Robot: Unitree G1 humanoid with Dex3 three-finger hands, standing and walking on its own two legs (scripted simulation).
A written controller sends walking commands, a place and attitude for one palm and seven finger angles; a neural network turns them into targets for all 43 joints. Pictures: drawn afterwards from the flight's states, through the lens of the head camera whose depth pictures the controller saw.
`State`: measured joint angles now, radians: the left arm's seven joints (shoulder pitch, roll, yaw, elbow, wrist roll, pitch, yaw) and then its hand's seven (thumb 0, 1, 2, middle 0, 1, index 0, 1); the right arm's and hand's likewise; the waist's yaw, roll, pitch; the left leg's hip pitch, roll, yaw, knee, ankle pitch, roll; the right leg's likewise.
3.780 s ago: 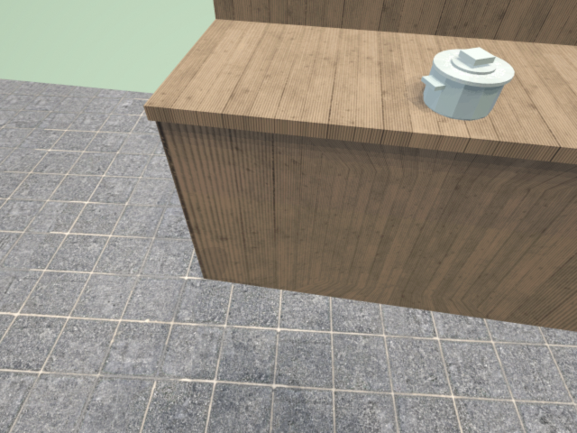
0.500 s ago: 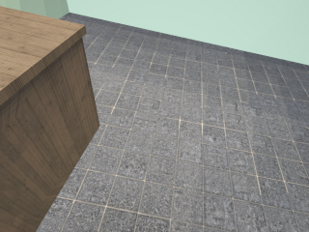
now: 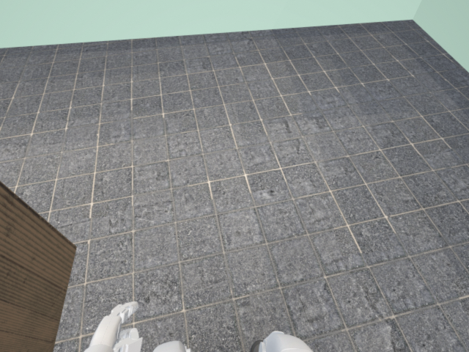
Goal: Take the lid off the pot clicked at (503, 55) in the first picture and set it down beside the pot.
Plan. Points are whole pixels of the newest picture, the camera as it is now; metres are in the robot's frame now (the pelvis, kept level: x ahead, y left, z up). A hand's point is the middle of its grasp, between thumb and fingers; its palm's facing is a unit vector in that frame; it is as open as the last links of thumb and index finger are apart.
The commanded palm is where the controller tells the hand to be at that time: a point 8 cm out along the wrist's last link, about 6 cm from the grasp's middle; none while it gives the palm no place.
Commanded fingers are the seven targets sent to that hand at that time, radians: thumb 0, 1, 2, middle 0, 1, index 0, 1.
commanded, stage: turn to face it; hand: left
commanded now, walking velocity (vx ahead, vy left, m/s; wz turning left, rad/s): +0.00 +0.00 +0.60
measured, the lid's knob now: out of the picture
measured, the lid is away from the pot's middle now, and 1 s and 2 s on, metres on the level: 0.00 0.00 0.00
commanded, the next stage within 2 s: none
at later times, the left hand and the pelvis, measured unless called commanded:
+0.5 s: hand out of the picture +0.08 +0.25 -0.17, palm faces +0.28 -0.94 -0.20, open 7.4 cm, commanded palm none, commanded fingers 0.00 0.90 0.90 -0.20 -0.30 -0.20 -0.30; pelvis +0.09 +0.04 +0.01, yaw +13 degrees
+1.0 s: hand out of the picture +0.10 +0.21 -0.12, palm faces +0.51 -0.81 -0.29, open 7.4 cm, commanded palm none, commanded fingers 0.00 0.90 0.90 -0.20 -0.30 -0.20 -0.30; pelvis +0.12 -0.01 +0.02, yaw +31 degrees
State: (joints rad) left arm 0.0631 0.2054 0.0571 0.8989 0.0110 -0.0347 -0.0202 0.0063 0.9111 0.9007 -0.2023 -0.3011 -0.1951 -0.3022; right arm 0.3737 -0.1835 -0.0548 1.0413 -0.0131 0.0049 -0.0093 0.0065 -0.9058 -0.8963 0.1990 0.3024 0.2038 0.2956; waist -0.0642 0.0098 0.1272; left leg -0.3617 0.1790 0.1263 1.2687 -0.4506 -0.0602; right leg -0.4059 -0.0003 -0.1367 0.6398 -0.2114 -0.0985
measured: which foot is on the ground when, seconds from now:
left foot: up 0.00-0.36, down 0.38-0.86, up 0.88-1.00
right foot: down 0.00-0.38, up 0.40-0.84, down 0.86-1.00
